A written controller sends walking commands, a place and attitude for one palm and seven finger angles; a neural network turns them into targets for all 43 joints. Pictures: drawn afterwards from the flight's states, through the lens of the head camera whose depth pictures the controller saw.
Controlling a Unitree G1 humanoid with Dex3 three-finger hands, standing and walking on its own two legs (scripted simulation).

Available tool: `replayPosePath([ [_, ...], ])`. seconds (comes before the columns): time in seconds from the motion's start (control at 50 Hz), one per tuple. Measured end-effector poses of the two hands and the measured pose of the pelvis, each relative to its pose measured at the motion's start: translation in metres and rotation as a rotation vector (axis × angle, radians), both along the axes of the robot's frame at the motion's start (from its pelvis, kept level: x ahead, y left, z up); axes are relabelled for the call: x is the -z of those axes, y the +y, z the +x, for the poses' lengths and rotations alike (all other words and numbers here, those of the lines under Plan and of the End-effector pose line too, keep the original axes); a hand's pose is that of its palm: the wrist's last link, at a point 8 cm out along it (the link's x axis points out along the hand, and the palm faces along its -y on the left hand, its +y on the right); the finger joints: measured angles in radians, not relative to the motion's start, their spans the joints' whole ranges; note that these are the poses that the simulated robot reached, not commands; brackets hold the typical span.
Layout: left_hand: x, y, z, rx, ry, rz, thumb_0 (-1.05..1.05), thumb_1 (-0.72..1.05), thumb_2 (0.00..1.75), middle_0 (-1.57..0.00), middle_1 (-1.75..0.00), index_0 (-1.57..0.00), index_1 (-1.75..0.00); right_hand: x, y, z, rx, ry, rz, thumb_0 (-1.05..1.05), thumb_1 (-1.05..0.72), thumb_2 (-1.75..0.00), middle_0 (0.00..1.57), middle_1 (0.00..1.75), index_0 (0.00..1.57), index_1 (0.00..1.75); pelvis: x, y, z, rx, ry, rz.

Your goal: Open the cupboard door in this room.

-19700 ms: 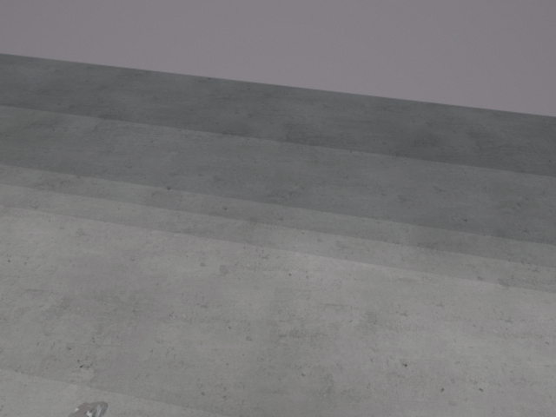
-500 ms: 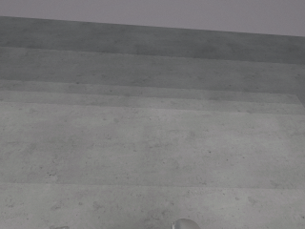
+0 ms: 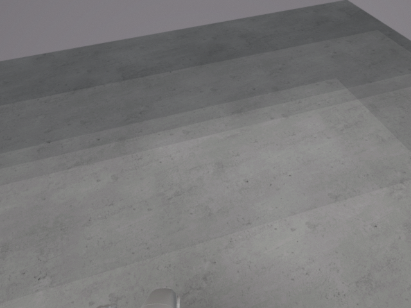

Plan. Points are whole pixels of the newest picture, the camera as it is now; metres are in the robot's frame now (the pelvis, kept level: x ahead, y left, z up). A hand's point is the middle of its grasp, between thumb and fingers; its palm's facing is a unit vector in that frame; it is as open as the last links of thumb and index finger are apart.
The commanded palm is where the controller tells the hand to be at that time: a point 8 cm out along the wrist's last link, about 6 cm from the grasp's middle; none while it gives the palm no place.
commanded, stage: turn or walk to find it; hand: left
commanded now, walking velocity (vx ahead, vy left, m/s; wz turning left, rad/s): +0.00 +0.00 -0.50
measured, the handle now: out of the picture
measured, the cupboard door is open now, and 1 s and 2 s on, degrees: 0 0 0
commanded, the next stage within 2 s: none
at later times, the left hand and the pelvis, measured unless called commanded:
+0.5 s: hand out of the picture +0.09 +0.26 -0.17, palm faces -0.18 -0.96 -0.23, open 7.4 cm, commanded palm none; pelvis -0.01 +0.06 +0.00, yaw -15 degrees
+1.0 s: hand (169, 300) +0.16 +0.10 -0.15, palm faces -0.50 -0.83 -0.27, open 7.4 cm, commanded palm none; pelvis -0.04 -0.01 +0.00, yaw -30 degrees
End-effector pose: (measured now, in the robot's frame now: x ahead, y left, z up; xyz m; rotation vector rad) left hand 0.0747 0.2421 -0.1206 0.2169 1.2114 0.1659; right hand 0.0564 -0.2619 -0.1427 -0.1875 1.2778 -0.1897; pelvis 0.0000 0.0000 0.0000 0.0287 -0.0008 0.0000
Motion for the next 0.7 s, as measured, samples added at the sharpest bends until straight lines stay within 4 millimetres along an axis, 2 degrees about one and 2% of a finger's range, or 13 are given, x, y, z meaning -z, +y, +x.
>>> replayPosePath([
  [0.14, 0.009, 0.012, -0.014, 0.012, 0.046, -0.011, 0.00, 0.91, 0.90, -0.20, -0.30, -0.20, -0.30, -0.011, 0.010, 0.021, 0.013, -0.080, -0.020, 0.00, -0.91, -0.90, 0.20, 0.30, 0.20, 0.30, 0.001, 0.010, -0.001, 0.060, 0.006, -0.016],
  [0.24, 0.021, 0.035, -0.021, 0.027, 0.086, -0.018, 0.00, 0.91, 0.90, -0.20, -0.30, -0.20, -0.30, -0.021, 0.029, 0.032, 0.024, -0.145, -0.041, 0.00, -0.91, -0.90, 0.20, 0.30, 0.20, 0.30, 0.004, 0.028, -0.004, 0.104, 0.014, -0.032],
  [0.3, 0.032, 0.053, -0.019, 0.044, 0.100, -0.026, 0.00, 0.91, 0.90, -0.20, -0.30, -0.20, -0.30, -0.024, 0.043, 0.028, 0.039, -0.182, -0.063, 0.00, -0.91, -0.90, 0.20, 0.30, 0.20, 0.30, 0.010, 0.041, -0.006, 0.133, 0.015, -0.036],
  [0.42, 0.027, 0.070, 0.004, 0.122, 0.102, -0.027, 0.00, 0.91, 0.90, -0.20, -0.30, -0.20, -0.30, -0.033, 0.062, -0.009, 0.103, -0.150, -0.068, 0.00, -0.91, -0.90, 0.20, 0.30, 0.20, 0.30, 0.001, 0.057, -0.009, 0.214, -0.002, -0.050],
  [0.52, 0.021, 0.068, 0.028, 0.192, 0.082, -0.020, 0.00, 0.91, 0.90, -0.20, -0.30, -0.20, -0.30, -0.030, 0.070, -0.049, 0.199, -0.102, -0.051, 0.00, -0.91, -0.90, 0.20, 0.30, 0.21, 0.30, -0.002, 0.059, -0.009, 0.270, -0.001, -0.057],
  [0.6, 0.018, 0.050, 0.051, 0.263, 0.068, -0.016, 0.00, 0.91, 0.90, -0.20, -0.30, -0.19, -0.30, -0.022, 0.072, -0.089, 0.289, -0.047, -0.030, 0.00, -0.91, -0.90, 0.20, 0.30, 0.21, 0.30, -0.001, 0.054, -0.012, 0.320, 0.003, -0.051],
  [0.7, 0.015, 0.005, 0.085, 0.385, 0.027, -0.016, 0.00, 0.92, 0.90, -0.20, -0.30, -0.19, -0.30, -0.007, 0.066, -0.145, 0.409, 0.035, 0.005, 0.00, -0.91, -0.90, 0.20, 0.30, 0.21, 0.30, 0.003, 0.039, -0.019, 0.384, 0.009, -0.038],
])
